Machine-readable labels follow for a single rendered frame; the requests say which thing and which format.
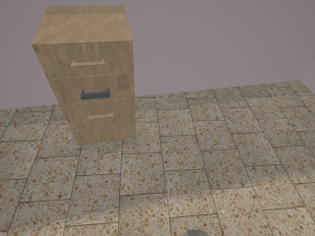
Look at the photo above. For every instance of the drawer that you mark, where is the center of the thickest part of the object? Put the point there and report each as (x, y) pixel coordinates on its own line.
(70, 89)

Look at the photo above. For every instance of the handle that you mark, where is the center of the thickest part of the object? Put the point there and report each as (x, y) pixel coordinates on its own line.
(94, 95)
(87, 65)
(101, 117)

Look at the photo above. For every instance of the cabinet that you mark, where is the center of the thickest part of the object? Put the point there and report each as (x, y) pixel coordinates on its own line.
(81, 34)

